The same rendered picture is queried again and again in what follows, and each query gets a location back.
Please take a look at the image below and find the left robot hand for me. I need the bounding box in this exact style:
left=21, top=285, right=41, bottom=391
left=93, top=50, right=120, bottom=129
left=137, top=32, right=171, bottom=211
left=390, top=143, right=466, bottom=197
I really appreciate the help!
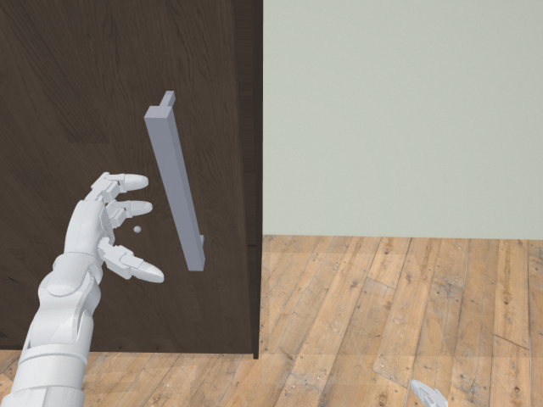
left=64, top=172, right=164, bottom=282

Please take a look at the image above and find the handle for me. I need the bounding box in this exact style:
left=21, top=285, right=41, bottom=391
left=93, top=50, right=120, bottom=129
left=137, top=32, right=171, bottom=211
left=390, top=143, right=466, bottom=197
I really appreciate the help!
left=144, top=91, right=205, bottom=271

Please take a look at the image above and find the robot left forearm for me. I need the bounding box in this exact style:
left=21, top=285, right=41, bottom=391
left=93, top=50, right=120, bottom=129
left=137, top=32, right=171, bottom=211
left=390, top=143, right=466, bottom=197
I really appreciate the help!
left=0, top=252, right=103, bottom=407

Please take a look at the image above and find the right robot hand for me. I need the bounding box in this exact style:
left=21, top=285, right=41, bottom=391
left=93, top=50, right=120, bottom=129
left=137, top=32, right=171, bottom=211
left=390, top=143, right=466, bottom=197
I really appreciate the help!
left=411, top=379, right=448, bottom=407

